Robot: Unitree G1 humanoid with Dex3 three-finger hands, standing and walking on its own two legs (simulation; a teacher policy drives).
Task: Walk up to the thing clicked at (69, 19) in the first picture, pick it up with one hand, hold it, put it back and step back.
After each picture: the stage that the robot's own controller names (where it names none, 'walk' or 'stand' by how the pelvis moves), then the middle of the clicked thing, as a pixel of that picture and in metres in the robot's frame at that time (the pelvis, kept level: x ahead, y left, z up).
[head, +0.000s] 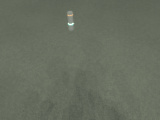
stand; (70, 21) +1.69 +0.16 -0.66
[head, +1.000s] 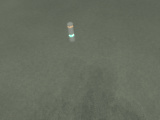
walk; (71, 32) +1.57 +0.25 -0.65
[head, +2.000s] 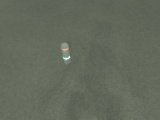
walk; (66, 54) +1.02 +0.25 -0.65
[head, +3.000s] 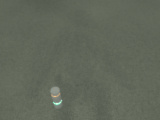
walk; (56, 98) +0.59 +0.21 -0.63
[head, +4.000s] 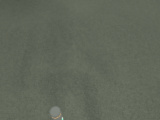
stand; (57, 117) +0.40 +0.19 -0.62
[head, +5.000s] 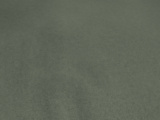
stand; out of the picture +0.34 +0.23 -0.66
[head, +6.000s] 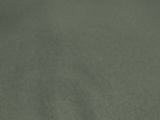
stand; out of the picture +0.32 +0.26 -0.65
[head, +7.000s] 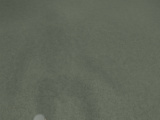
walk; out of the picture +0.37 +0.26 -0.60
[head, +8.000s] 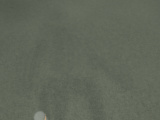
stand; out of the picture +0.39 +0.29 -0.60
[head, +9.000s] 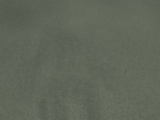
stand; out of the picture +0.38 +0.31 -0.66
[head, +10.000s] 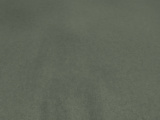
stand; out of the picture +0.36 +0.29 -0.66
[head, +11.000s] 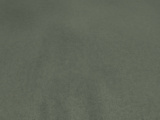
go down; out of the picture +0.35 +0.31 -0.66
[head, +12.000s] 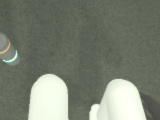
go down; (6, 51) +0.42 +0.34 -0.28
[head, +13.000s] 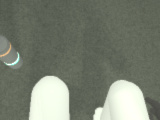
approach; (8, 54) +0.41 +0.34 -0.25
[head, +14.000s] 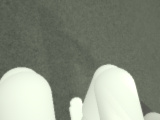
close in; out of the picture +0.38 +0.38 -0.16
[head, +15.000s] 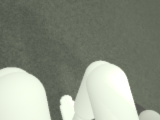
close; out of the picture +0.38 +0.39 -0.15
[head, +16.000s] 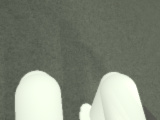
lift; out of the picture +0.32 +0.33 -0.08
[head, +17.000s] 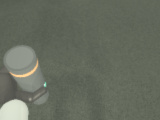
lift; (31, 80) +0.32 +0.18 +0.06
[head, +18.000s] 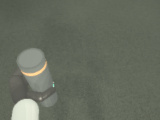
hold; (41, 82) +0.33 +0.15 +0.05
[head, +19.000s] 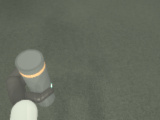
hold; (39, 82) +0.33 +0.16 +0.05
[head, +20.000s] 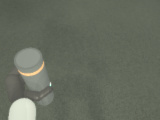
crouch; (38, 81) +0.33 +0.17 +0.06
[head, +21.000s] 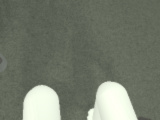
crouch; out of the picture +0.41 +0.30 -0.05
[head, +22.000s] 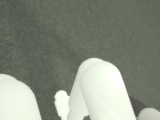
lower; out of the picture +0.40 +0.37 -0.16
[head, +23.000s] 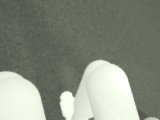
lower; out of the picture +0.38 +0.39 -0.15
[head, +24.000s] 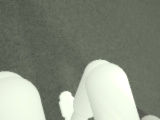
lower; out of the picture +0.38 +0.38 -0.16
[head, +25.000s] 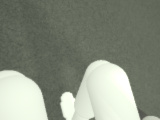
lower; out of the picture +0.38 +0.37 -0.15
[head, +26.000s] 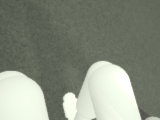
loosen; out of the picture +0.38 +0.38 -0.14
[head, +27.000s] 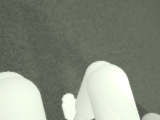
withdraw; out of the picture +0.38 +0.36 -0.16
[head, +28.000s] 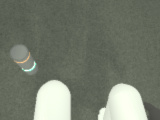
walk; (26, 61) +0.43 +0.30 -0.30
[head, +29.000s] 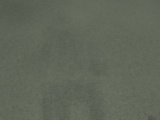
stand; out of the picture +0.35 +0.27 -0.59
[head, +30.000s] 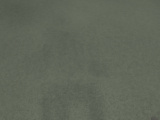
stand; out of the picture +0.37 +0.27 -0.60
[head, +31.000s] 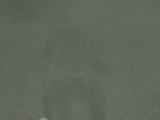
stand; out of the picture +0.36 +0.27 -0.60
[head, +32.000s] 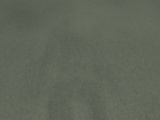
stand; out of the picture +0.37 +0.26 -0.66
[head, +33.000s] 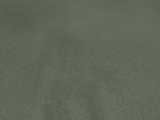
stand; out of the picture +0.35 +0.28 -0.66
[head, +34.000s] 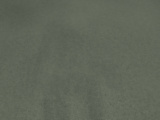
walk; out of the picture +0.35 +0.28 -0.66
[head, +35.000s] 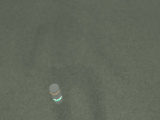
walk; (56, 94) +0.51 +0.21 -0.63
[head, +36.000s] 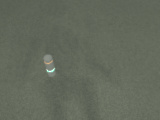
walk; (49, 66) +0.77 +0.27 -0.63
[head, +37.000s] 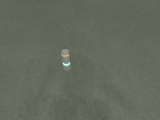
stand; (66, 60) +1.00 +0.22 -0.64
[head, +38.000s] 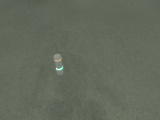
stand; (58, 64) +0.98 +0.25 -0.66
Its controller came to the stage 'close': yes
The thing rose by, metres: 0.71
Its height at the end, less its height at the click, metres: +0.00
